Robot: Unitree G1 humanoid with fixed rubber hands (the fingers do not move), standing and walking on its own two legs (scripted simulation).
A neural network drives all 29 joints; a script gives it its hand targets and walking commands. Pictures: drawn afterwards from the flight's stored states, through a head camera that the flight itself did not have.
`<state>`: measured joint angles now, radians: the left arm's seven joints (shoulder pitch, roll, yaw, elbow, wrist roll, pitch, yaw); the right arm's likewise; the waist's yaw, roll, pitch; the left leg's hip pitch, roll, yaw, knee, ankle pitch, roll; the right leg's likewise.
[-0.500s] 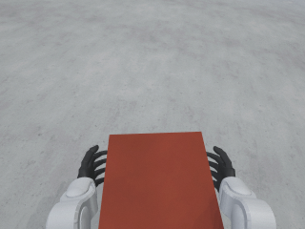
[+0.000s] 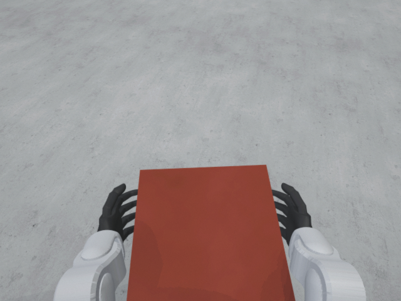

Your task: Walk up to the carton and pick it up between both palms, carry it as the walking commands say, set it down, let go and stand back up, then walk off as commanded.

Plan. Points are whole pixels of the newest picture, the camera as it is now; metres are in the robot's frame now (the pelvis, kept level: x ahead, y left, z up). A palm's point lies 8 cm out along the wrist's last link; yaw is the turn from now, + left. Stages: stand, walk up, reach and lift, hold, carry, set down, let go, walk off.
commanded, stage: carry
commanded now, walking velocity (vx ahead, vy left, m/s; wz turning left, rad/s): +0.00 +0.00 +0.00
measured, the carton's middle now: (205, 246) +0.23 +0.00 +0.01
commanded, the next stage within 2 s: none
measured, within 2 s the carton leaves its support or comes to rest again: neither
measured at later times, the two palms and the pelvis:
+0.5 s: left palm (151, 127) +0.47 +0.11 +0.09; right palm (290, 132) +0.44 -0.19 +0.10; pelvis +0.22 -0.02 +0.00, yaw -4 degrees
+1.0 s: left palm (181, 116) +0.56 +0.05 +0.04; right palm (297, 118) +0.54 -0.25 +0.04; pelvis +0.28 -0.09 -0.01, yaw -2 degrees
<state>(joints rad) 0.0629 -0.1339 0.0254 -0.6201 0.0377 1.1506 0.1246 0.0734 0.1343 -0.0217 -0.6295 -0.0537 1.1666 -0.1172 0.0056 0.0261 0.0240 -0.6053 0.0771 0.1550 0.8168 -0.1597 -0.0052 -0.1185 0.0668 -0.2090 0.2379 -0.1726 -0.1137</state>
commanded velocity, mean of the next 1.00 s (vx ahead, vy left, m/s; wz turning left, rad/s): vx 0.00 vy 0.00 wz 0.00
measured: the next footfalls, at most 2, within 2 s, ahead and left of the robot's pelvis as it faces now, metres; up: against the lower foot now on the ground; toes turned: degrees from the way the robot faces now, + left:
left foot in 0.20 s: +0.27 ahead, +0.05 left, +0.00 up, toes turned +7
right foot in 0.58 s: +0.30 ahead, -0.20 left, +0.00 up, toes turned -10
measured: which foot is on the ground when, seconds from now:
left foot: up 0.00-0.18, down 0.20-1.00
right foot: down 0.00-0.24, up 0.26-0.56, down 0.58-1.00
